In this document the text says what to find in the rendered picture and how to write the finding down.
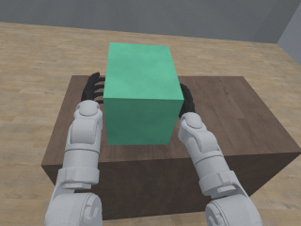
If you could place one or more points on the robot right hand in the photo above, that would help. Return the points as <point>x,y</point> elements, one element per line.
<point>188,104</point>

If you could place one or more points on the carton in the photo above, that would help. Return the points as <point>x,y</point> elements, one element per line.
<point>142,95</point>

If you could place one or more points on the robot left upper arm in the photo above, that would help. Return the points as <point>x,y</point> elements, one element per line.
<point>75,209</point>

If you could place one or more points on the left robot forearm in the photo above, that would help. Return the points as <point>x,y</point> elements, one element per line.
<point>80,163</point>

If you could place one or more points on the pedestal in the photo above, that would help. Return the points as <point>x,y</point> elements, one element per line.
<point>147,180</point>

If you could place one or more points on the robot left hand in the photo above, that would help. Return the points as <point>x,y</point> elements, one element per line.
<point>88,92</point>

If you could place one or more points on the right robot forearm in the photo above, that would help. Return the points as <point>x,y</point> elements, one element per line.
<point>215,177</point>

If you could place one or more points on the robot right upper arm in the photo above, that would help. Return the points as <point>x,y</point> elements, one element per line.
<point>235,210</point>

